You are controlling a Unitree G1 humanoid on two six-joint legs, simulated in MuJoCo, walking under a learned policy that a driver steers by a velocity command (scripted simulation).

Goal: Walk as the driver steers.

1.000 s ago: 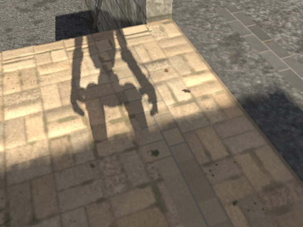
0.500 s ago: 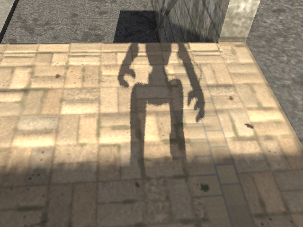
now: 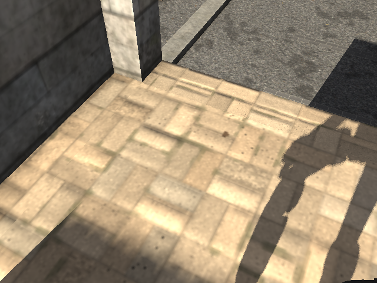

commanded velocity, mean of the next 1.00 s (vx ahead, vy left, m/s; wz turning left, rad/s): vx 0.54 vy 0.00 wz -0.51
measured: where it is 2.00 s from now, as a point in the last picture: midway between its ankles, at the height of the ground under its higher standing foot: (216, 206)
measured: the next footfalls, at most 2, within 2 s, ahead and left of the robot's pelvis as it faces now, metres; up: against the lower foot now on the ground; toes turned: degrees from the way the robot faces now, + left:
left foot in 0.22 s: +0.39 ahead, +0.12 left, +0.00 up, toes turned +5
right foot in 0.62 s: +0.75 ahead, -0.01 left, +0.00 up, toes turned -14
